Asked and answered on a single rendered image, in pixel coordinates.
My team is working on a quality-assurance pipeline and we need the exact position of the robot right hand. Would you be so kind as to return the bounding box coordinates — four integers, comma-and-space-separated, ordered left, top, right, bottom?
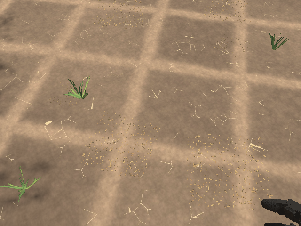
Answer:
261, 199, 301, 226

